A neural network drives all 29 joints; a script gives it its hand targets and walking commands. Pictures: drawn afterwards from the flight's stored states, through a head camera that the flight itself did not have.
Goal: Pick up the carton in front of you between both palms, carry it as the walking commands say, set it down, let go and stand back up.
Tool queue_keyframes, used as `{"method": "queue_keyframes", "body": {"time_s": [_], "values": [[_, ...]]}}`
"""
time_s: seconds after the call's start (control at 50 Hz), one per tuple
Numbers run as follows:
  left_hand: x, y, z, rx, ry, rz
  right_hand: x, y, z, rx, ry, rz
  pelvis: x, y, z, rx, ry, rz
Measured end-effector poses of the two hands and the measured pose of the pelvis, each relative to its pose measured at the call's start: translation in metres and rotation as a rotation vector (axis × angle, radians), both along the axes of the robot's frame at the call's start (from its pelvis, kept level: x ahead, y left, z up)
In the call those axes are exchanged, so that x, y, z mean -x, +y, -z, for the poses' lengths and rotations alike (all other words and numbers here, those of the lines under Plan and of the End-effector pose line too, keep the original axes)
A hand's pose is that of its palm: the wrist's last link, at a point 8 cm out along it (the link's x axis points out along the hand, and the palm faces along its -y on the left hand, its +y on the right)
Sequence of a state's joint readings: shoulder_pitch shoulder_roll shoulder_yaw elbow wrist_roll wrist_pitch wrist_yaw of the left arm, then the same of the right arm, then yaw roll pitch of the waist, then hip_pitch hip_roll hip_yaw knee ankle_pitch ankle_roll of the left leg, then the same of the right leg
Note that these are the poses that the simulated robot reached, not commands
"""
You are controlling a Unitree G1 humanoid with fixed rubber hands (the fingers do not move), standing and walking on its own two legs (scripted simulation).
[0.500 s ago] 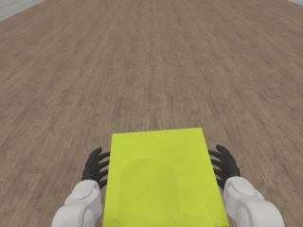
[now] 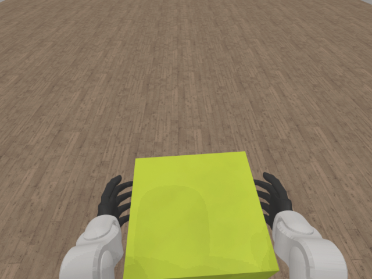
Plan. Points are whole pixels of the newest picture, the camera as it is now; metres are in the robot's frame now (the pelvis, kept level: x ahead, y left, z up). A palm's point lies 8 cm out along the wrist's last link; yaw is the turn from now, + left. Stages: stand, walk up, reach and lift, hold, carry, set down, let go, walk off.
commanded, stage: carry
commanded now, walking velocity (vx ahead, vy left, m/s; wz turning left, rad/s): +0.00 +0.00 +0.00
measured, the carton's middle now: (194, 230) +0.24 +0.00 +0.02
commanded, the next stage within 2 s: hold in 1.74 s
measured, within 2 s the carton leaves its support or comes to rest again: neither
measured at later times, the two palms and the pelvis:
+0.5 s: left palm (124, 154) +0.38 +0.16 +0.10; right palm (255, 150) +0.39 -0.14 +0.10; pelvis +0.15 +0.00 +0.00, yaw +2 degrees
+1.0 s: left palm (121, 164) +0.37 +0.17 +0.08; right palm (250, 160) +0.38 -0.13 +0.07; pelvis +0.14 +0.01 +0.00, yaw +1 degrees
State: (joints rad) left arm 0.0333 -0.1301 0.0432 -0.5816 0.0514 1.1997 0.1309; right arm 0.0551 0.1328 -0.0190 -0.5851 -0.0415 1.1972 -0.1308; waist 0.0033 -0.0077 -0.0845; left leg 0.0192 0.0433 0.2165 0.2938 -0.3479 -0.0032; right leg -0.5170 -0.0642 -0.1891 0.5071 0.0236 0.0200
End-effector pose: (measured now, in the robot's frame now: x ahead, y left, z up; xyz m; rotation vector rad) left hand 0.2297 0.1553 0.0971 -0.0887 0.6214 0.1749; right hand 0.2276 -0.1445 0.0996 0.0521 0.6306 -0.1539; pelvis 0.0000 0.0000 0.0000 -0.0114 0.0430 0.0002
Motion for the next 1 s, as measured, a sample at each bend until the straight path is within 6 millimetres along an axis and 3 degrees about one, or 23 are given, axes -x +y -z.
{"method": "queue_keyframes", "body": {"time_s": [0.06, 0.14, 0.22, 0.36, 0.44, 0.64, 0.84, 1.0], "values": [[-0.038, -0.011, 0.014, -0.029, 0.02, -0.002, -0.041, -0.011, 0.02, -0.025, 0.018, -0.005, -0.038, -0.01, 0.013, 0.003, -0.009, -0.013], [-0.07, -0.016, 0.023, -0.054, 0.09, -0.007, -0.075, -0.016, 0.034, -0.046, 0.089, -0.013, -0.063, -0.015, 0.008, 0.004, 0.001, -0.031], [-0.09, -0.012, 0.018, -0.047, 0.083, -0.025, -0.1, -0.012, 0.028, -0.037, 0.082, -0.03, -0.085, -0.016, 0.0, -0.007, 0.009, -0.038], [-0.129, -0.003, -0.001, -0.025, -0.008, -0.023, -0.137, -0.003, 0.004, -0.013, -0.008, -0.028, -0.129, -0.008, 0.001, 0.0, 0.009, -0.029], [-0.147, 0.0, -0.003, -0.023, -0.016, -0.015, -0.154, 0.0, 0.001, -0.005, -0.016, -0.024, -0.145, -0.004, 0.003, -0.002, 0.015, -0.029], [-0.161, 0.007, 0.006, -0.025, 0.021, -0.007, -0.166, 0.007, 0.01, -0.007, 0.02, -0.018, -0.158, 0.005, 0.007, -0.002, 0.016, -0.026], [-0.152, 0.01, 0.008, -0.026, 0.026, -0.008, -0.157, 0.01, 0.012, -0.008, 0.025, -0.018, -0.153, 0.008, 0.007, -0.002, 0.006, -0.026], [-0.144, 0.011, 0.021, -0.041, 0.069, 0.01, -0.15, 0.011, 0.025, 0.014, 0.067, -0.03, -0.141, 0.009, 0.005, -0.004, -0.008, -0.026]]}}
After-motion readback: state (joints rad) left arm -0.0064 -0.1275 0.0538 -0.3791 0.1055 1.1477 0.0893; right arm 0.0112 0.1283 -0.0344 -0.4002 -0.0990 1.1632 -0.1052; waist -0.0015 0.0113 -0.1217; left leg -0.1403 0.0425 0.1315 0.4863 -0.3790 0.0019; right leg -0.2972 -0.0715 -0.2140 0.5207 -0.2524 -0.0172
